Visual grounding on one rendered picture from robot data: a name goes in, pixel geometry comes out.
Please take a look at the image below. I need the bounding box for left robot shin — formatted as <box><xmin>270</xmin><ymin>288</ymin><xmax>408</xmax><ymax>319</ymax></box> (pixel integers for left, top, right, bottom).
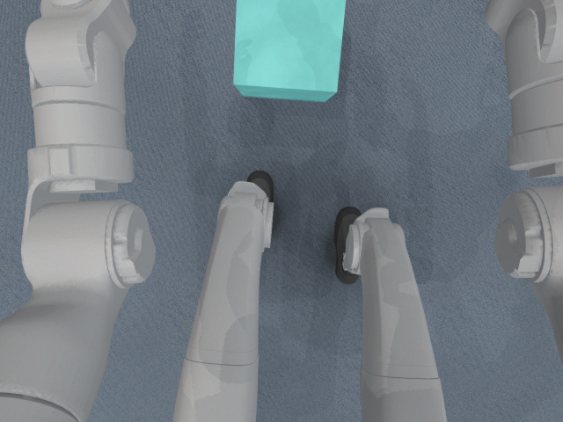
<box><xmin>217</xmin><ymin>181</ymin><xmax>267</xmax><ymax>220</ymax></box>

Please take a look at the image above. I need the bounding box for carton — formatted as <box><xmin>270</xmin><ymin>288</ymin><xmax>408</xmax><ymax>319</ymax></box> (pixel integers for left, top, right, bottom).
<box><xmin>233</xmin><ymin>0</ymin><xmax>346</xmax><ymax>102</ymax></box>

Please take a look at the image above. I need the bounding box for right robot upper arm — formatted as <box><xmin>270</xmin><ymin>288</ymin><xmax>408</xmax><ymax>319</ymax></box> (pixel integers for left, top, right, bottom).
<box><xmin>494</xmin><ymin>185</ymin><xmax>563</xmax><ymax>366</ymax></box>

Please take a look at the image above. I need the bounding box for left robot forearm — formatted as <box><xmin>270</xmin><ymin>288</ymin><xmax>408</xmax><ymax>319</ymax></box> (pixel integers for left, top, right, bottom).
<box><xmin>21</xmin><ymin>0</ymin><xmax>136</xmax><ymax>282</ymax></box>

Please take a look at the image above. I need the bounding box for left robot upper arm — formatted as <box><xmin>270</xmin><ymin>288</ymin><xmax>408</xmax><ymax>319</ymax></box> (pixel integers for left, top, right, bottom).
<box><xmin>0</xmin><ymin>200</ymin><xmax>156</xmax><ymax>422</ymax></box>

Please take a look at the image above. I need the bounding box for robot left foot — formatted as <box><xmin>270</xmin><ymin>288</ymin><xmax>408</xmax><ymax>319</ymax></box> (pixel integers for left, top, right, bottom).
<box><xmin>246</xmin><ymin>171</ymin><xmax>274</xmax><ymax>202</ymax></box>

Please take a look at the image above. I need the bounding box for right robot forearm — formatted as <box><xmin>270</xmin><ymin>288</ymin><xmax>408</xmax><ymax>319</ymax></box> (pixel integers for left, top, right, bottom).
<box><xmin>484</xmin><ymin>0</ymin><xmax>563</xmax><ymax>178</ymax></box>

